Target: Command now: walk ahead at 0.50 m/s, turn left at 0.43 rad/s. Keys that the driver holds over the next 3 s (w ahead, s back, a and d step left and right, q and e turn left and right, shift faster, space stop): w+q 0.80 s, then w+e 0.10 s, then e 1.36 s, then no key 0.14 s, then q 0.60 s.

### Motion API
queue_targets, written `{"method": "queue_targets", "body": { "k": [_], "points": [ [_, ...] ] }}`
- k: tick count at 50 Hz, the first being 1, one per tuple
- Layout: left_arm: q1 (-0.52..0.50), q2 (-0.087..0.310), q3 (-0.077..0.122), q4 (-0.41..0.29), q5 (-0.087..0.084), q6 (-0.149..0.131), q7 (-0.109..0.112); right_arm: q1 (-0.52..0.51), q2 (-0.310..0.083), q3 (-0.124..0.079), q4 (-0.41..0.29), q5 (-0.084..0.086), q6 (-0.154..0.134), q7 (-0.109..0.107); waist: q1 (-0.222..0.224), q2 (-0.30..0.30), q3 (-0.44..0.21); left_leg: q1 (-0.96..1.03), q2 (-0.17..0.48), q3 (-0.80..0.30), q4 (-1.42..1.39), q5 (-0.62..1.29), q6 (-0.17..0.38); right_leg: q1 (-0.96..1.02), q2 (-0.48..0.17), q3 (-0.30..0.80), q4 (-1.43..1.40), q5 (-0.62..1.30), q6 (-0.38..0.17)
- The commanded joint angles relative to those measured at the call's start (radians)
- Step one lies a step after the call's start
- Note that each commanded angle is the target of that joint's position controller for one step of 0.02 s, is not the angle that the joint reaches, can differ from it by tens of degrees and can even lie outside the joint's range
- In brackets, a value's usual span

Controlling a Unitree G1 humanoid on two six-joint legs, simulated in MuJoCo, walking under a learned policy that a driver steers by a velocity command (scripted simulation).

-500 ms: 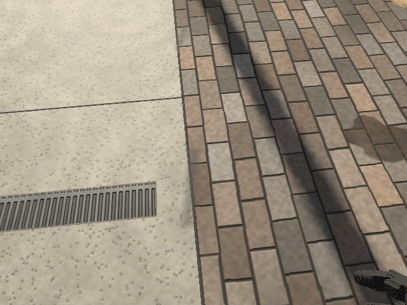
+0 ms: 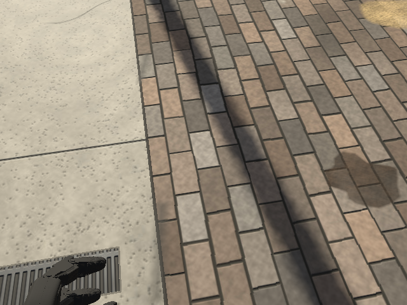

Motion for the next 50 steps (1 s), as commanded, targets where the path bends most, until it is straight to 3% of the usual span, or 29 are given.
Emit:
{"method": "queue_targets", "body": {
  "k": [1,2,3,4,6,10,14,19,21,22,23,24,25,26,27,28,29,31,33,36,39,43,46,47,48,49,50],
  "points": [
    [0.358,0.213,0.082,0.031,0.0,0.014,0.008,0.017,-0.096,-0.008,-0.114,0.029,-0.03,-0.007,0.186,-0.237,-0.237,-0.663,0.038,-0.002,0.591,-0.093,0.002,0.712,-0.423,0.683,-0.212,-0.401,-0.23],
    [0.315,0.157,0.066,0.029,-0.005,0.014,0.009,-0.067,-0.135,-0.022,-0.123,0.027,-0.025,-0.005,0.191,-0.161,-0.123,-0.687,0.069,0.004,0.617,-0.002,0.002,0.608,-0.382,0.524,-0.222,-0.349,-0.194],
    [0.258,0.128,0.055,0.029,0.001,0.013,0.007,-0.096,-0.123,-0.024,-0.122,0.017,-0.018,-0.006,0.163,-0.109,-0.076,-0.648,0.099,0.018,0.602,0.073,-0.006,0.51,-0.335,0.408,-0.242,-0.224,-0.172],
    [0.22,0.101,0.049,0.035,0.005,0.013,0.005,-0.121,-0.111,-0.026,-0.13,0.008,-0.013,-0.003,0.143,-0.112,-0.034,-0.63,0.12,0.02,0.568,0.121,-0.012,0.439,-0.3,0.324,-0.265,-0.128,-0.166],
    [0.189,0.093,0.05,0.048,0.012,0.005,0.008,-0.127,-0.074,-0.023,-0.138,0.01,0.003,0.007,0.112,-0.134,-0.006,-0.567,0.148,0.032,0.534,0.177,-0.018,0.344,-0.265,0.199,-0.314,-0.007,-0.157],
    [0.199,0.137,0.069,0.087,0.006,-0.008,0.014,-0.195,-0.04,-0.013,-0.18,0.0,0.014,0.016,0.108,-0.079,0.019,-0.599,0.158,0.04,0.407,0.292,-0.04,0.329,-0.274,0.059,-0.359,0.159,-0.18],
    [0.216,0.176,0.077,0.114,0.0,0.001,0.021,-0.309,-0.024,0.001,-0.214,0.001,0.003,0.041,0.146,-0.057,0.043,-0.549,0.143,0.093,0.175,0.479,-0.022,0.342,-0.252,-0.075,-0.366,0.199,-0.155],
    [0.283,0.223,0.09,0.156,-0.023,0.026,0.024,-0.437,-0.039,0.0,-0.281,0.003,0.005,0.068,0.173,-0.051,0.074,-0.538,0.114,0.159,0.028,0.426,0.032,0.47,-0.291,-0.151,-0.313,0.292,-0.119],
    [0.283,0.253,0.099,0.158,-0.03,0.04,0.029,-0.412,-0.069,-0.015,-0.292,-0.002,0.01,0.072,0.138,-0.081,0.031,-0.443,0.057,0.214,0.011,0.325,0.071,0.509,-0.292,-0.19,-0.197,0.592,-0.096],
    [0.282,0.268,0.103,0.157,-0.033,0.048,0.033,-0.346,-0.098,-0.031,-0.282,-0.004,0.015,0.07,0.093,-0.095,-0.019,-0.34,0.015,0.242,0.006,0.281,0.096,0.511,-0.284,-0.21,-0.078,0.747,-0.085],
    [0.271,0.265,0.1,0.153,-0.037,0.054,0.037,-0.202,-0.14,-0.058,-0.248,-0.001,0.019,0.062,0.008,-0.08,-0.095,-0.135,-0.029,0.256,-0.05,0.321,0.13,0.448,-0.255,-0.241,0.115,0.791,-0.059],
    [0.286,0.232,0.085,0.14,-0.02,0.051,0.042,-0.026,-0.208,-0.093,-0.203,0.003,0.03,0.043,-0.07,-0.012,-0.185,0.175,0.015,0.138,-0.068,0.347,0.177,0.227,-0.218,-0.243,0.397,0.571,-0.018],
    [0.382,0.082,0.036,0.08,0.024,0.03,0.027,-0.055,-0.328,-0.108,-0.208,0.013,0.025,0.033,0.055,0.278,-0.26,0.502,0.288,-0.425,-0.144,0.195,0.354,-0.238,-0.022,-0.194,0.766,-0.39,0.046],
    [0.299,0.151,0.041,0.072,-0.002,-0.006,0.013,-0.022,-0.254,-0.083,-0.246,0.006,0.008,0.038,-0.016,0.173,-0.414,0.555,0.366,-0.703,-0.297,0.044,0.407,-0.338,0.01,0.051,0.889,-0.486,0.037],
    [0.194,0.205,0.056,0.038,-0.041,-0.023,0.005,-0.051,-0.198,-0.065,-0.231,-0.005,-0.006,0.042,-0.031,0.111,-0.268,0.465,0.338,-0.564,-0.328,0.099,0.35,-0.416,-0.036,0.066,0.879,-0.387,0.02],
    [0.174,0.188,0.048,0.029,-0.036,-0.033,0.009,-0.103,-0.179,-0.059,-0.229,-0.004,-0.013,0.042,0.011,0.045,-0.17,0.319,0.296,-0.445,-0.33,0.189,0.319,-0.393,-0.076,0.057,0.795,-0.3,0.01],
    [0.177,0.184,0.05,0.04,-0.011,-0.035,0.017,-0.171,-0.153,-0.051,-0.237,-0.006,-0.015,0.039,0.056,0.004,-0.112,0.184,0.259,-0.355,-0.334,0.306,0.294,-0.333,-0.106,0.057,0.708,-0.249,0.017],
    [0.212,0.19,0.058,0.05,0.006,-0.013,0.018,-0.234,-0.126,-0.039,-0.257,-0.023,-0.018,0.033,0.113,0.036,-0.083,0.026,0.217,-0.276,-0.373,0.453,0.289,-0.214,-0.129,0.063,0.629,-0.198,0.035],
    [0.214,0.162,0.051,0.053,0.015,0.006,0.02,-0.23,-0.132,-0.041,-0.243,-0.017,-0.024,0.024,0.124,0.028,-0.064,-0.059,0.198,-0.215,-0.392,0.54,0.297,-0.184,-0.121,0.04,0.553,-0.168,0.066],
    [0.106,0.12,0.034,0.024,0.018,0.014,0.021,-0.191,-0.159,-0.049,-0.215,-0.01,-0.021,0.005,0.092,0.034,-0.021,-0.127,0.145,-0.138,-0.399,0.518,0.263,-0.177,-0.093,0.027,0.346,0.015,0.097],
    [-0.007,0.099,0.023,0.0,0.008,0.007,0.009,-0.147,-0.167,-0.052,-0.19,-0.003,-0.012,-0.005,0.046,0.057,-0.005,-0.159,0.111,-0.122,-0.384,0.406,0.216,-0.095,-0.042,0.022,0.132,0.185,0.098],
    [-0.045,0.126,0.028,-0.006,-0.006,-0.008,-0.013,-0.086,-0.145,-0.044,-0.143,0.0,-0.012,-0.004,0.019,0.084,-0.005,-0.046,0.173,-0.168,-0.329,0.341,0.2,-0.076,-0.046,0.034,0.028,0.222,0.065],
    [-0.023,0.149,0.039,-0.009,-0.002,-0.012,-0.017,-0.082,-0.148,-0.044,-0.12,-0.01,-0.004,-0.001,0.036,0.118,0.017,0.057,0.216,-0.188,-0.259,0.505,0.176,-0.068,-0.039,0.006,-0.01,0.083,0.004],
    [0.035,0.161,0.048,0.008,0.008,-0.015,-0.014,-0.098,-0.138,-0.039,-0.118,-0.011,0.001,-0.002,0.071,0.111,-0.009,0.081,0.185,-0.155,-0.173,0.686,0.15,0.009,-0.012,-0.025,-0.056,0.088,-0.025],
    [0.128,0.192,0.061,0.029,0.021,-0.021,-0.011,-0.102,-0.117,-0.03,-0.124,-0.017,0.002,-0.005,0.114,0.084,-0.094,0.072,0.127,-0.098,-0.016,0.813,0.111,0.163,-0.036,-0.007,-0.056,0.231,-0.064],
    [0.234,0.26,0.072,0.034,0.039,-0.024,-0.013,-0.049,-0.085,-0.014,-0.145,-0.035,-0.003,-0.012,0.12,-0.05,-0.264,-0.112,0.044,-0.041,0.25,0.631,0.05,0.478,-0.201,0.204,0.026,0.548,-0.172],
    [0.306,0.277,0.083,0.071,0.023,-0.007,-0.022,0.062,-0.058,-0.002,-0.123,-0.032,-0.009,-0.012,0.115,-0.295,-0.365,-0.394,-0.081,0.047,0.576,-0.068,-0.039,0.72,-0.377,0.538,-0.042,0.597,-0.331]
  ]
}}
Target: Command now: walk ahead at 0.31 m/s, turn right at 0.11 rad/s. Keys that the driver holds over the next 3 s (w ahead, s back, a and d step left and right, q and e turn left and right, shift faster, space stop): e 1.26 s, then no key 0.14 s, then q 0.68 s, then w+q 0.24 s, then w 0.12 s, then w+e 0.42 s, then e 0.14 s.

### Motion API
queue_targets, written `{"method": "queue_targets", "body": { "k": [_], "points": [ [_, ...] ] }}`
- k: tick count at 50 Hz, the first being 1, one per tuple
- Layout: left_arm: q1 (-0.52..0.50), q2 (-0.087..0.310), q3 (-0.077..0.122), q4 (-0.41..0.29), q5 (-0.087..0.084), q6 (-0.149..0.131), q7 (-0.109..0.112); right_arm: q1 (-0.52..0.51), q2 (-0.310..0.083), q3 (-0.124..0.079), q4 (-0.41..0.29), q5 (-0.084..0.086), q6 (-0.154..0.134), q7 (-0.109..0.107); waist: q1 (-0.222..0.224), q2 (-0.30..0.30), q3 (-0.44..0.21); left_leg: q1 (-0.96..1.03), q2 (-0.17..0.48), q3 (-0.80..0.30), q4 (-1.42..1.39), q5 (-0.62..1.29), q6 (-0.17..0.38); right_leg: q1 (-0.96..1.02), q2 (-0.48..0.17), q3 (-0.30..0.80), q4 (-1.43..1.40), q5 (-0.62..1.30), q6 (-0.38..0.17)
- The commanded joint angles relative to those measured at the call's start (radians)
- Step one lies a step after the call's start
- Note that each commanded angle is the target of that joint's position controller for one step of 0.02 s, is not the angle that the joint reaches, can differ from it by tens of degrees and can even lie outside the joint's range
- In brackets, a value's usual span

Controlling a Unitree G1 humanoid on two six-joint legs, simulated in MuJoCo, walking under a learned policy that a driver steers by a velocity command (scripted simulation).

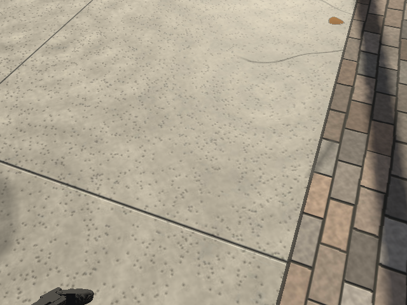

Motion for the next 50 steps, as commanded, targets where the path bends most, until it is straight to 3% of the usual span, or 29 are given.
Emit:
{"method": "queue_targets", "body": {
  "k": [1,2,3,4,6,9,11,14,16,19,21,22,23,24,25,26,27,29,32,36,40,42,43,44,45,46,47,48,50],
  "points": [
    [0.27,0.182,0.057,-0.002,-0.041,0.008,-0.009,0.137,-0.118,-0.009,-0.058,-0.01,-0.021,-0.002,0.098,-0.204,-0.345,-0.488,0.001,0.006,0.596,-0.142,-0.064,0.745,-0.388,0.657,-0.117,0.429,-0.315],
    [0.194,0.153,0.047,-0.02,-0.046,0.017,-0.007,0.025,-0.142,-0.017,-0.079,0.001,-0.017,-0.002,0.105,-0.112,-0.224,-0.532,0.044,0.02,0.612,-0.074,-0.074,0.638,-0.353,0.54,-0.126,0.402,-0.275],
    [0.148,0.134,0.039,-0.032,-0.038,0.026,-0.004,-0.061,-0.139,-0.016,-0.099,-0.008,-0.013,-0.006,0.106,-0.039,-0.147,-0.531,0.068,0.048,0.574,-0.027,-0.081,0.524,-0.307,0.45,-0.139,0.465,-0.249],
    [0.123,0.133,0.038,-0.034,-0.033,0.032,0.001,-0.103,-0.126,-0.017,-0.118,-0.018,-0.01,-0.01,0.089,-0.021,-0.102,-0.511,0.092,0.054,0.514,0.014,-0.084,0.438,-0.279,0.4,-0.147,0.537,-0.237],
    [0.112,0.146,0.044,-0.03,-0.022,0.043,0.011,-0.087,-0.09,-0.013,-0.124,-0.015,-0.001,-0.017,0.051,-0.084,-0.103,-0.43,0.096,0.06,0.405,0.045,-0.092,0.357,-0.217,0.341,-0.169,0.579,-0.22],
    [0.118,0.184,0.062,-0.026,-0.024,0.063,0.026,-0.081,-0.066,-0.007,-0.115,-0.011,0.013,-0.03,0.04,-0.113,-0.139,-0.382,0.069,0.079,0.264,0.06,-0.116,0.31,-0.206,0.322,-0.174,0.593,-0.235],
    [0.121,0.2,0.071,-0.026,-0.035,0.081,0.04,-0.107,-0.069,-0.009,-0.113,-0.011,0.023,-0.035,0.045,-0.104,-0.159,-0.353,0.059,0.071,0.201,0.135,-0.125,0.28,-0.196,0.331,-0.178,0.486,-0.223],
    [0.116,0.195,0.073,-0.031,-0.044,0.107,0.057,-0.175,-0.065,-0.011,-0.124,-0.006,0.033,-0.032,0.061,-0.118,-0.135,-0.324,0.043,0.054,0.115,0.21,-0.128,0.227,-0.164,0.362,-0.193,0.224,-0.192],
    [0.118,0.19,0.074,-0.035,-0.042,0.121,0.065,-0.219,-0.062,-0.012,-0.136,-0.003,0.026,-0.026,0.074,-0.134,-0.109,-0.312,0.033,0.044,0.049,0.214,-0.124,0.215,-0.153,0.4,-0.193,0.103,-0.185],
    [0.125,0.19,0.077,-0.043,-0.039,0.138,0.07,-0.243,-0.07,-0.016,-0.141,0.005,0.0,-0.013,0.083,-0.158,-0.098,-0.27,0.019,0.038,-0.072,0.191,-0.109,0.253,-0.154,0.467,-0.15,0.134,-0.178],
    [0.099,0.18,0.075,-0.056,-0.049,0.146,0.073,-0.197,-0.077,-0.023,-0.123,0.009,-0.016,-0.004,0.05,-0.162,-0.099,-0.176,0.025,0.05,-0.26,0.288,-0.085,0.266,-0.129,0.492,-0.098,0.166,-0.146],
    [0.1,0.16,0.069,-0.061,-0.053,0.149,0.075,-0.173,-0.095,-0.031,-0.112,0.006,-0.022,-0.004,0.042,-0.146,-0.102,-0.086,0.071,0.041,-0.358,0.401,-0.062,0.232,-0.094,0.478,-0.057,0.095,-0.11],
    [0.151,0.111,0.054,-0.064,-0.04,0.15,0.073,-0.163,-0.151,-0.042,-0.121,-0.011,-0.018,-0.011,0.07,-0.011,-0.153,0.046,0.255,-0.099,-0.358,0.517,0.01,0.143,-0.029,0.392,0.095,-0.177,-0.057],
    [0.19,0.097,0.051,-0.086,-0.042,0.144,0.072,-0.197,-0.21,-0.053,-0.125,-0.044,-0.003,-0.01,0.117,0.238,-0.101,0.071,0.425,-0.318,-0.374,0.74,0.169,-0.063,0.125,0.201,0.261,-0.516,0.002],
    [0.212,0.184,0.074,-0.072,-0.028,0.136,0.069,-0.183,-0.163,-0.047,-0.127,-0.045,-0.002,-0.008,0.092,0.221,-0.112,0.041,0.501,-0.371,-0.369,0.789,0.255,-0.102,0.064,0.163,0.495,-0.569,0.053],
    [0.217,0.226,0.092,-0.053,-0.037,0.14,0.067,-0.209,-0.111,-0.031,-0.135,-0.034,-0.002,-0.01,0.095,0.148,-0.098,0.024,0.448,-0.272,-0.351,0.768,0.235,-0.107,0.036,0.161,0.593,-0.506,0.077],
    [0.222,0.217,0.097,-0.034,-0.041,0.154,0.071,-0.241,-0.087,-0.025,-0.138,-0.023,0.001,-0.011,0.103,0.107,-0.08,0.014,0.377,-0.172,-0.337,0.712,0.189,-0.114,0.022,0.148,0.634,-0.447,0.099],
    [0.204,0.17,0.087,-0.04,-0.043,0.174,0.072,-0.257,-0.084,-0.02,-0.131,-0.009,0.008,-0.016,0.092,0.12,-0.056,-0.002,0.326,-0.07,-0.337,0.724,0.167,-0.137,0.008,0.117,0.676,-0.366,0.128],
    [0.126,0.123,0.07,-0.089,-0.05,0.173,0.063,-0.216,-0.103,-0.029,-0.113,-0.019,0.023,-0.025,0.052,0.161,-0.063,0.047,0.313,0.003,-0.355,0.736,0.19,-0.142,-0.017,0.055,0.563,-0.312,0.147],
    [0.085,0.106,0.057,-0.125,-0.042,0.171,0.045,-0.219,-0.148,-0.046,-0.103,-0.013,0.035,-0.022,0.032,0.171,-0.097,0.051,0.349,0.055,-0.356,0.722,0.201,-0.029,-0.058,0.012,0.375,-0.296,0.134],
    [0.091,0.124,0.064,-0.14,-0.042,0.18,0.029,-0.221,-0.173,-0.056,-0.087,0.006,0.036,-0.007,0.035,0.182,-0.093,0.035,0.376,0.085,-0.331,0.685,0.188,0.075,-0.051,-0.039,0.204,-0.268,0.092],
    [0.136,0.122,0.071,-0.131,-0.042,0.183,0.019,-0.241,-0.177,-0.059,-0.08,0.026,0.034,-0.005,0.072,0.169,-0.09,0.007,0.371,0.116,-0.271,0.64,0.145,0.17,-0.035,-0.067,0.029,-0.157,0.046],
    [0.172,0.133,0.079,-0.118,-0.039,0.183,0.022,-0.22,-0.157,-0.054,-0.066,0.033,0.031,-0.005,0.087,0.141,-0.094,-0.043,0.343,0.152,-0.206,0.564,0.095,0.263,-0.014,-0.063,-0.074,-0.065,0.012],
    [0.207,0.188,0.098,-0.115,-0.039,0.181,0.032,-0.164,-0.116,-0.044,-0.046,0.015,0.028,-0.001,0.084,-0.001,-0.106,-0.179,0.28,0.237,-0.046,0.389,0.006,0.413,-0.084,0.067,-0.143,0.156,-0.036],
    [0.211,0.311,0.119,-0.145,-0.033,0.176,0.051,-0.168,-0.045,-0.017,-0.092,-0.048,0.028,0.003,0.052,-0.339,-0.104,-0.484,0.131,0.302,0.267,-0.165,-0.107,0.544,-0.362,0.445,-0.125,0.558,-0.194],
    [0.235,0.282,0.109,-0.155,0.006,0.151,0.037,-0.272,-0.094,-0.032,-0.119,-0.028,0.025,-0.009,0.146,-0.249,-0.156,-0.528,0.081,0.135,0.441,-0.223,-0.111,0.447,-0.427,0.523,-0.164,0.497,-0.34],
    [0.195,0.252,0.098,-0.147,0.008,0.131,0.033,-0.286,-0.125,-0.043,-0.116,-0.001,0.031,-0.015,0.122,-0.166,-0.11,-0.536,0.104,0.1,0.496,-0.145,-0.098,0.409,-0.367,0.431,-0.18,0.395,-0.307],
    [0.138,0.224,0.093,-0.143,-0.011,0.123,0.038,-0.268,-0.129,-0.049,-0.103,0.003,0.035,-0.022,0.091,-0.135,-0.077,-0.542,0.116,0.09,0.477,-0.052,-0.09,0.384,-0.304,0.366,-0.182,0.298,-0.247],
    [0.08,0.189,0.076,-0.152,-0.033,0.127,0.051,-0.242,-0.13,-0.055,-0.083,-0.012,0.04,-0.031,0.064,-0.128,-0.069,-0.508,0.112,0.086,0.46,0.055,-0.103,0.345,-0.248,0.319,-0.179,0.284,-0.202]
  ]
}}
Over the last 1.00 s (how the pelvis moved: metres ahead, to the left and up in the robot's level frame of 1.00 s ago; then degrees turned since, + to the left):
0.53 0.13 0.00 29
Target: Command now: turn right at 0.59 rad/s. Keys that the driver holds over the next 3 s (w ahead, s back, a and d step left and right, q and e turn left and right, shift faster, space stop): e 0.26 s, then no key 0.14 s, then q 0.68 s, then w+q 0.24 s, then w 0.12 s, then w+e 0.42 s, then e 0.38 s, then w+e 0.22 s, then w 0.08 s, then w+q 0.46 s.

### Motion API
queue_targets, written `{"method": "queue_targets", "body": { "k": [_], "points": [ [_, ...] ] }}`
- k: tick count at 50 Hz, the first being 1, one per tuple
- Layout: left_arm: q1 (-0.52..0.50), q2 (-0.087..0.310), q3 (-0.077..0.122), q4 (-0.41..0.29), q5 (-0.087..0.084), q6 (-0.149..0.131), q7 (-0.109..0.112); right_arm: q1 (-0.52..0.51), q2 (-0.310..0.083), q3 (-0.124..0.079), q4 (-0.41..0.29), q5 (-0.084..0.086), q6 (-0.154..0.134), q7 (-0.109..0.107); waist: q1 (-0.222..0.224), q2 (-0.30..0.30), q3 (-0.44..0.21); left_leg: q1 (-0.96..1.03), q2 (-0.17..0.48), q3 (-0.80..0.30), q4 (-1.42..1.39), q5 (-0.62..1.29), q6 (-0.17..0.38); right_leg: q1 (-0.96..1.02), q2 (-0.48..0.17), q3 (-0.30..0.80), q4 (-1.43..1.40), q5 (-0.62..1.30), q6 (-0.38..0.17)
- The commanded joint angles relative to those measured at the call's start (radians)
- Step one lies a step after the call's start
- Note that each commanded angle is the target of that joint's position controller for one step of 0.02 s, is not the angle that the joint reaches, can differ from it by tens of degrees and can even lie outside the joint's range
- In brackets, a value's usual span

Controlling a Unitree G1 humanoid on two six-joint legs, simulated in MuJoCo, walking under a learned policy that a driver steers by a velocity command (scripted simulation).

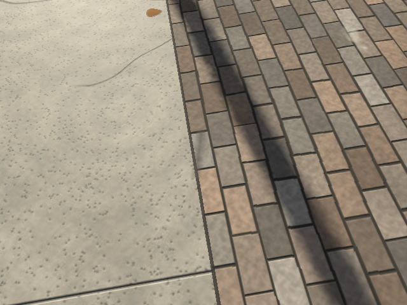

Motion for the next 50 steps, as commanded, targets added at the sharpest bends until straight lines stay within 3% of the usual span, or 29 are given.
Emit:
{"method": "queue_targets", "body": {
  "k": [1,3,7,13,15,17,18,19,20,21,22,23,24,25,27,29,31,33,34,35,36,37,38,39,41,44,47,49,50],
  "points": [
    [-0.041,0.163,0.041,-0.072,-0.008,-0.018,0.02,-0.016,-0.097,-0.03,-0.072,-0.004,-0.014,-0.01,-0.005,-0.171,-0.135,-0.115,-0.009,-0.058,0.096,0.096,-0.014,0.159,-0.232,0.273,-0.177,0.448,-0.182],
    [-0.033,0.157,0.038,-0.071,-0.003,-0.016,0.027,-0.007,-0.08,-0.025,-0.07,0.004,-0.017,-0.005,-0.004,-0.17,-0.152,-0.102,-0.023,-0.058,0.036,0.135,-0.023,0.176,-0.217,0.272,-0.176,0.429,-0.185],
    [-0.012,0.182,0.047,-0.063,-0.008,-0.01,0.037,-0.052,-0.059,-0.015,-0.084,0.005,-0.022,0.0,0.02,-0.179,-0.139,-0.073,-0.039,-0.076,-0.172,0.152,-0.033,0.188,-0.206,0.332,-0.165,0.312,-0.183],
    [-0.035,0.196,0.055,-0.069,-0.01,0.002,0.025,-0.054,-0.068,-0.016,-0.092,0.016,-0.041,0.02,0.028,-0.2,-0.13,0.066,-0.075,-0.09,-0.366,0.112,-0.014,0.124,-0.19,0.457,-0.14,0.278,-0.185],
    [-0.051,0.184,0.051,-0.069,-0.013,0.006,0.023,-0.022,-0.07,-0.017,-0.085,0.018,-0.049,0.029,0.02,-0.205,-0.153,0.119,-0.069,-0.081,-0.448,0.133,-0.001,0.144,-0.188,0.474,-0.107,0.338,-0.173],
    [-0.075,0.161,0.04,-0.068,-0.024,0.012,0.027,0.027,-0.056,-0.016,-0.069,0.013,-0.057,0.037,-0.018,-0.191,-0.164,0.251,-0.059,-0.056,-0.659,0.308,0.026,0.112,-0.148,0.456,-0.06,0.325,-0.125],
    [-0.039,0.132,0.031,-0.058,-0.02,0.01,0.029,0.032,-0.079,-0.019,-0.072,0.0,-0.058,0.035,-0.008,-0.143,-0.172,0.343,0.015,-0.11,-0.717,0.425,0.056,0.056,-0.108,0.422,-0.02,0.198,-0.073],
    [0.023,0.079,0.014,-0.048,0.005,0.005,0.027,0.015,-0.13,-0.022,-0.094,-0.019,-0.054,0.029,0.036,0.068,-0.191,0.426,0.203,-0.301,-0.756,0.596,0.13,-0.037,0.006,0.285,0.163,-0.108,-0.009],
    [-0.006,0.125,0.032,-0.071,-0.007,-0.002,0.034,0.006,-0.152,-0.022,-0.081,-0.045,-0.053,0.033,0.039,0.231,-0.113,0.333,0.325,-0.478,-0.771,0.672,0.304,-0.163,0.102,0.161,0.296,-0.387,0.042],
    [0.013,0.182,0.049,-0.046,0.008,-0.005,0.041,-0.021,-0.092,-0.005,-0.095,-0.032,-0.061,0.036,0.027,0.138,-0.107,0.294,0.332,-0.473,-0.778,0.612,0.351,-0.149,0.052,0.189,0.447,-0.391,0.084],
    [0.015,0.178,0.053,-0.026,0.005,-0.003,0.041,-0.049,-0.058,0.009,-0.093,-0.021,-0.065,0.036,0.038,0.102,-0.096,0.282,0.274,-0.404,-0.769,0.559,0.317,-0.139,0.042,0.192,0.493,-0.337,0.103],
    [0.032,0.133,0.044,0.002,0.011,0.005,0.044,-0.076,-0.038,0.02,-0.09,-0.011,-0.068,0.038,0.053,0.079,-0.098,0.284,0.214,-0.342,-0.767,0.482,0.273,-0.118,0.019,0.18,0.469,-0.292,0.126],
    [0.032,0.105,0.035,0.008,0.019,0.01,0.043,-0.094,-0.025,0.028,-0.083,0.001,-0.069,0.041,0.053,0.091,-0.086,0.295,0.194,-0.328,-0.76,0.488,0.257,-0.118,-0.015,0.153,0.426,-0.243,0.146],
    [0.017,0.073,0.025,0.012,0.018,0.008,0.038,-0.09,-0.035,0.028,-0.074,0.007,-0.063,0.041,0.046,0.104,-0.077,0.295,0.157,-0.293,-0.75,0.531,0.245,-0.096,-0.026,0.107,0.353,-0.221,0.16],
    [-0.044,0.047,0.015,0.0,0.008,-0.007,0.034,-0.04,-0.092,0.008,-0.067,0.012,-0.042,0.036,0.002,0.132,-0.077,0.325,0.109,-0.27,-0.711,0.596,0.239,-0.054,-0.008,0.042,0.191,-0.208,0.166],
    [-0.052,0.074,0.026,0.007,-0.011,-0.015,0.038,0.014,-0.14,-0.007,-0.062,0.017,-0.025,0.03,-0.024,0.143,-0.102,0.385,0.124,-0.33,-0.692,0.626,0.259,-0.041,0.016,0.024,0.091,-0.168,0.158],
    [-0.018,0.081,0.032,0.027,-0.017,-0.019,0.041,0.004,-0.144,-0.011,-0.069,0.032,-0.016,0.026,-0.007,0.147,-0.111,0.395,0.124,-0.375,-0.68,0.616,0.257,0.004,0.029,0.016,-0.052,-0.077,0.134],
    [0.016,0.102,0.04,0.043,-0.009,-0.027,0.039,-0.002,-0.131,-0.009,-0.074,0.043,-0.012,0.017,0.011,0.124,-0.132,0.32,0.104,-0.38,-0.657,0.604,0.216,0.141,0.003,0.029,-0.165,0.081,0.092],
    [0.046,0.132,0.048,0.041,0.001,-0.03,0.042,-0.003,-0.109,-0.003,-0.081,0.036,-0.017,0.016,0.019,0.072,-0.165,0.233,0.081,-0.35,-0.613,0.549,0.178,0.243,-0.074,0.067,-0.141,0.18,0.059],
    [0.046,0.197,0.068,0.06,0.01,-0.024,0.04,-0.01,-0.069,0.004,-0.106,0.034,-0.023,0.016,-0.014,-0.136,-0.154,0.139,-0.019,-0.205,-0.53,0.397,0.123,0.239,-0.144,0.137,-0.116,0.231,-0.012],
    [0.035,0.175,0.066,0.047,0.019,-0.021,0.036,-0.005,-0.07,0.008,-0.098,0.03,-0.025,0.017,0.01,-0.216,-0.132,0.062,-0.082,-0.121,-0.43,0.211,0.075,0.248,-0.233,0.224,-0.159,0.297,-0.097],
    [0.017,0.149,0.057,0.037,0.027,-0.022,0.039,-0.003,-0.088,-0.001,-0.099,0.029,-0.024,0.02,0.021,-0.267,-0.118,-0.002,-0.09,-0.073,-0.281,-0.003,0.052,0.245,-0.337,0.302,-0.188,0.381,-0.173],
    [0.01,0.131,0.048,0.026,0.031,-0.027,0.045,0.001,-0.115,-0.017,-0.093,0.032,-0.019,0.02,0.03,-0.244,-0.105,-0.052,-0.075,-0.067,-0.084,-0.138,0.032,0.237,-0.389,0.327,-0.195,0.484,-0.222],
    [-0.015,0.121,0.041,0.025,0.021,-0.034,0.048,0.021,-0.119,-0.026,-0.088,0.032,-0.008,0.021,0.009,-0.195,-0.091,-0.082,-0.051,-0.086,0.026,-0.133,0.018,0.229,-0.394,0.294,-0.178,0.545,-0.223],
    [-0.052,0.124,0.042,0.032,0.0,-0.043,0.05,0.028,-0.074,-0.015,-0.083,0.031,0.012,0.024,-0.005,-0.162,-0.063,-0.105,-0.019,-0.076,-0.009,-0.038,-0.003,0.235,-0.331,0.177,-0.163,0.548,-0.173],
    [-0.046,0.147,0.051,0.043,0.001,-0.027,0.051,-0.012,-0.044,0.003,-0.117,0.033,0.018,0.042,0.022,-0.199,-0.081,-0.028,-0.003,-0.002,-0.145,0.042,-0.022,0.233,-0.29,0.074,-0.157,0.549,-0.162],
    [-0.037,0.179,0.061,0.048,-0.006,-0.017,0.045,-0.018,-0.067,0.001,-0.147,0.037,0.022,0.061,0.034,-0.22,-0.11,0.086,-0.007,0.046,-0.309,0.085,0.001,0.217,-0.308,0.041,-0.134,0.535,-0.152],
    [-0.052,0.189,0.062,0.051,-0.024,-0.021,0.039,0.032,-0.082,-0.01,-0.142,0.033,0.029,0.065,0.003,-0.201,-0.117,0.177,-0.029,0.083,-0.46,0.192,0.036,0.186,-0.312,0.016,-0.077,0.475,-0.122],
    [-0.046,0.175,0.058,0.059,-0.032,-0.027,0.035,0.076,-0.091,-0.018,-0.129,0.027,0.032,0.059,-0.019,-0.178,-0.124,0.266,-0.054,0.092,-0.561,0.28,0.063,0.141,-0.289,-0.016,-0.013,0.399,-0.085]
  ]
}}
Over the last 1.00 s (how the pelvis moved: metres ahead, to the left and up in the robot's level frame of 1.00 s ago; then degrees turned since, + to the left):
0.11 -0.03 0.01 -33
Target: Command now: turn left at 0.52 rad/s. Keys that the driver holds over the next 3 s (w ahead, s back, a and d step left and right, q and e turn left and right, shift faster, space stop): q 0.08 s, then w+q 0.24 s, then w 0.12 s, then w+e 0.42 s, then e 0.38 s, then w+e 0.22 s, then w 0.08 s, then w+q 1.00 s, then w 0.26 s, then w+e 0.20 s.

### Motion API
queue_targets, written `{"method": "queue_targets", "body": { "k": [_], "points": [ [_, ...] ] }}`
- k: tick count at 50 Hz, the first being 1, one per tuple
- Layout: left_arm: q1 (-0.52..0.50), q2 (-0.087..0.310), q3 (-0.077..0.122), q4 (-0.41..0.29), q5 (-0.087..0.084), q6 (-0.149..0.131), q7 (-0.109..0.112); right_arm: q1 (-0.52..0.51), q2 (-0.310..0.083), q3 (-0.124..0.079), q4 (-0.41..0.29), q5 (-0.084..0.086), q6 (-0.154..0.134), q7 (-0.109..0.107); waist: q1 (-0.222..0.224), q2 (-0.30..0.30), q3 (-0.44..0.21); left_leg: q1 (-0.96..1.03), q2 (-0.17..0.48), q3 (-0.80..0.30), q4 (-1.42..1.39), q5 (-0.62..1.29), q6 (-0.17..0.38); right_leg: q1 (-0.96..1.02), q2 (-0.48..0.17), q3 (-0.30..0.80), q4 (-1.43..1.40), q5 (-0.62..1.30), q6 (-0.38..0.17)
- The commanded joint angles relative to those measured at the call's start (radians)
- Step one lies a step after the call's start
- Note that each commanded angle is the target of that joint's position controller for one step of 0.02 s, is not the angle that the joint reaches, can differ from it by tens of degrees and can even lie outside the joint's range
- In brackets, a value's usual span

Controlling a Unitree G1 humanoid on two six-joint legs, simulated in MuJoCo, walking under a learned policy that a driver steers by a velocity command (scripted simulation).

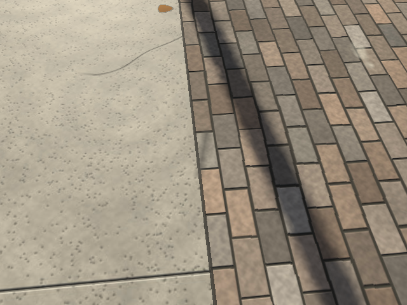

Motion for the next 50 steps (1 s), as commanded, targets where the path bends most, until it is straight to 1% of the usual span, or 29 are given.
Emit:
{"method": "queue_targets", "body": {
  "k": [1,2,3,4,6,7,8,10,14,17,21,23,25,26,27,28,29,30,32,33,36,39,43,45,46,47,48,49,50],
  "points": [
    [0.042,0.141,0.036,-0.026,-0.004,-0.025,-0.01,0.095,-0.144,-0.052,-0.056,-0.009,-0.005,-0.014,-0.039,-0.012,-0.149,0.263,-0.017,-0.037,-0.258,0.313,0.08,-0.068,-0.13,0.023,0.155,0.304,-0.097],
    [0.04,0.06,0.007,-0.067,0.06,-0.027,-0.015,0.122,-0.283,-0.08,-0.084,-0.013,-0.009,-0.034,-0.015,0.325,-0.165,0.436,0.273,-0.449,-0.275,0.748,0.22,-0.373,0.008,-0.051,0.486,-0.283,0.021],
    [-0.065,0.095,0.015,-0.101,0.042,-0.029,-0.005,0.148,-0.261,-0.065,-0.098,-0.051,-0.035,-0.017,-0.092,0.251,-0.225,0.339,0.385,-0.611,-0.321,0.738,0.407,-0.433,0.088,0.118,0.667,-0.42,0.032],
    [-0.077,0.13,0.026,-0.099,0.016,-0.022,0.001,0.112,-0.229,-0.055,-0.096,-0.053,-0.057,-0.009,-0.077,0.155,-0.173,0.301,0.343,-0.531,-0.34,0.636,0.397,-0.452,0.061,0.154,0.737,-0.358,0.025],
    [-0.049,0.149,0.039,-0.078,0.016,-0.023,0.002,0.075,-0.168,-0.043,-0.075,-0.007,-0.069,-0.021,-0.04,0.095,-0.13,0.28,0.227,-0.451,-0.392,0.091,0.292,-0.476,0.014,0.165,0.646,-0.168,0.001],
    [-0.059,0.153,0.041,-0.082,0.018,-0.028,-0.001,0.061,-0.154,-0.034,-0.077,-0.001,-0.068,-0.028,-0.037,0.117,-0.103,0.247,0.198,-0.453,-0.432,-0.08,0.277,-0.469,0.011,0.163,0.6,-0.093,0.0],
    [-0.066,0.144,0.039,-0.084,0.016,-0.036,-0.009,0.059,-0.145,-0.027,-0.083,-0.008,-0.069,-0.035,-0.034,0.146,-0.089,0.228,0.179,-0.462,-0.465,-0.163,0.273,-0.457,0.024,0.154,0.58,-0.037,0.002],
    [-0.067,0.126,0.035,-0.083,0.012,-0.057,-0.021,0.07,-0.14,-0.025,-0.089,-0.019,-0.076,-0.047,-0.034,0.152,-0.083,0.235,0.166,-0.456,-0.495,-0.165,0.274,-0.446,0.038,0.149,0.484,0.03,0.006],
    [-0.108,0.096,0.023,-0.084,0.013,-0.09,-0.032,0.11,-0.162,-0.034,-0.075,-0.013,-0.086,-0.055,-0.054,0.143,-0.067,0.226,0.144,-0.439,-0.484,-0.102,0.272,-0.395,0.065,0.151,0.251,0.088,0.025],
    [-0.125,0.091,0.016,-0.086,0.005,-0.108,-0.045,0.126,-0.174,-0.038,-0.067,-0.008,-0.085,-0.053,-0.065,0.15,-0.056,0.182,0.142,-0.452,-0.469,-0.112,0.274,-0.337,0.075,0.149,0.14,0.102,0.027],
    [-0.134,0.093,0.007,-0.09,-0.005,-0.13,-0.058,0.156,-0.16,-0.028,-0.045,-0.007,-0.087,-0.04,-0.081,0.149,-0.052,0.131,0.154,-0.484,-0.444,-0.125,0.268,-0.227,0.073,0.13,0.062,0.118,0.002],
    [-0.097,0.099,0.008,-0.081,-0.01,-0.14,-0.06,0.145,-0.148,-0.021,-0.04,-0.009,-0.087,-0.033,-0.055,0.149,-0.047,0.114,0.152,-0.485,-0.418,-0.133,0.253,-0.153,0.07,0.109,0.001,0.137,-0.028],
    [-0.018,0.101,0.009,-0.051,-0.004,-0.144,-0.056,0.148,-0.108,-0.005,-0.034,-0.016,-0.086,-0.028,-0.014,0.137,-0.062,0.072,0.113,-0.447,-0.347,-0.114,0.221,-0.017,0.075,0.089,-0.055,0.136,-0.059],
    [0.06,0.118,0.012,-0.034,0.0,-0.146,-0.05,0.147,-0.067,0.01,-0.034,-0.024,-0.09,-0.028,0.018,0.11,-0.091,0.023,0.082,-0.394,-0.244,-0.083,0.19,0.084,0.025,0.156,-0.073,0.094,-0.089],
    [0.147,0.179,0.02,-0.019,0.009,-0.147,-0.046,0.144,-0.007,0.03,-0.052,-0.031,-0.098,-0.029,0.032,-0.061,-0.125,-0.108,-0.016,-0.24,0.03,-0.064,0.132,0.217,-0.121,0.406,-0.174,-0.053,-0.171],
    [0.23,0.274,0.05,0.01,0.015,-0.14,-0.061,0.133,-0.051,0.018,-0.099,-0.011,-0.116,-0.038,0.039,-0.274,-0.113,-0.353,-0.09,-0.122,0.29,-0.213,0.081,0.306,-0.281,0.799,-0.295,-0.277,-0.321],
    [0.215,0.198,0.029,0.006,0.0,-0.141,-0.071,0.108,-0.129,-0.001,-0.091,0.003,-0.129,-0.041,0.041,-0.181,-0.032,-0.468,-0.04,-0.152,0.404,-0.211,0.076,0.285,-0.297,0.851,-0.317,-0.362,-0.343],
    [0.194,0.154,0.015,-0.004,0.0,-0.139,-0.07,0.073,-0.136,-0.004,-0.084,0.003,-0.14,-0.035,0.04,-0.138,0.006,-0.498,-0.005,-0.154,0.436,-0.12,0.081,0.267,-0.251,0.749,-0.309,-0.292,-0.32],
    [0.18,0.132,0.006,-0.019,0.008,-0.127,-0.061,0.021,-0.108,0.0,-0.086,-0.025,-0.161,-0.023,0.04,-0.079,-0.004,-0.495,0.027,-0.129,0.393,-0.002,0.072,0.258,-0.177,0.611,-0.305,-0.065,-0.29],
    [0.184,0.12,0.0,-0.021,0.009,-0.121,-0.055,0.003,-0.093,0.0,-0.093,-0.035,-0.168,-0.017,0.034,-0.079,-0.015,-0.457,0.035,-0.122,0.344,0.037,0.062,0.235,-0.142,0.552,-0.308,0.029,-0.277],
    [0.201,0.125,0.001,-0.015,-0.003,-0.104,-0.034,-0.052,-0.04,0.016,-0.108,-0.038,-0.174,-0.006,0.035,-0.106,-0.029,-0.361,0.006,-0.07,0.159,0.095,0.011,0.162,-0.085,0.441,-0.317,0.224,-0.273],
    [0.223,0.15,0.009,-0.002,-0.004,-0.089,-0.017,-0.143,-0.002,0.032,-0.123,-0.03,-0.178,0.002,0.059,-0.105,-0.025,-0.221,-0.031,-0.054,-0.04,0.228,-0.018,0.059,-0.052,0.38,-0.3,0.291,-0.25],
    [0.259,0.163,0.017,0.01,-0.019,-0.076,-0.01,-0.183,-0.046,0.015,-0.129,-0.012,-0.181,0.004,0.052,-0.115,-0.03,-0.074,-0.05,-0.092,-0.155,0.332,-0.01,0.023,-0.084,0.441,-0.263,0.271,-0.218],
    [0.239,0.169,0.025,0.007,-0.018,-0.065,-0.007,-0.143,-0.081,-0.003,-0.123,-0.016,-0.182,-0.005,0.013,-0.131,-0.036,0.003,-0.052,-0.098,-0.198,0.306,0.02,0.042,-0.08,0.458,-0.181,0.39,-0.179],
    [0.219,0.159,0.024,-0.002,-0.017,-0.061,-0.006,-0.077,-0.1,-0.016,-0.107,-0.025,-0.182,-0.012,-0.03,-0.127,-0.074,0.105,-0.05,-0.086,-0.244,0.337,0.045,0.036,-0.045,0.438,-0.091,0.496,-0.147],
    [0.206,0.131,0.018,-0.019,-0.011,-0.061,-0.007,0.011,-0.131,-0.029,-0.094,-0.038,-0.184,-0.021,-0.076,-0.105,-0.157,0.265,0.004,-0.11,-0.26,0.408,0.082,-0.005,0.013,0.407,0.061,0.526,-0.107],
    [0.203,0.065,-0.003,-0.06,0.019,-0.061,-0.005,0.162,-0.2,-0.045,-0.083,-0.054,-0.176,-0.033,-0.124,0.044,-0.33,0.539,0.202,-0.278,-0.195,0.587,0.146,-0.153,0.09,0.338,0.354,0.254,-0.064],
    [0.403,-0.009,-0.026,-0.058,-0.001,-0.06,-0.006,0.157,-0.224,-0.045,-0.07,-0.06,-0.15,-0.024,-0.025,0.367,-0.474,0.727,0.453,-0.645,-0.234,0.648,0.314,-0.395,0.194,0.257,0.625,-0.387,-0.017],
    [0.407,0.106,-0.001,-0.025,-0.014,-0.048,-0.001,0.117,-0.128,-0.027,-0.087,-0.045,-0.137,-0.021,-0.029,0.243,-0.388,0.614,0.418,-0.643,-0.274,0.542,0.3,-0.448,0.106,0.266,0.742,-0.334,0.003]
  ]
}}
Over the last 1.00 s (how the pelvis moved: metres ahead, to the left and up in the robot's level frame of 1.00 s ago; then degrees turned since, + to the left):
0.00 0.04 0.00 2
